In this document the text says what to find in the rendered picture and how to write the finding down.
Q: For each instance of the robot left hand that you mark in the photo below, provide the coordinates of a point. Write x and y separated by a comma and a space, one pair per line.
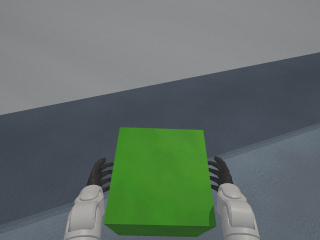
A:
96, 174

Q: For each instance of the robot right hand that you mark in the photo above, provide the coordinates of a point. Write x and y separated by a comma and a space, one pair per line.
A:
223, 173

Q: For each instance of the carton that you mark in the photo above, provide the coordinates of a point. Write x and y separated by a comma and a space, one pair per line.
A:
160, 184

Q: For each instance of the left robot forearm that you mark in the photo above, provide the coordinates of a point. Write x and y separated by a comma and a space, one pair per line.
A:
84, 222

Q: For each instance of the right robot forearm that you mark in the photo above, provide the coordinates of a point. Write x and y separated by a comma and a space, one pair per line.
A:
237, 217

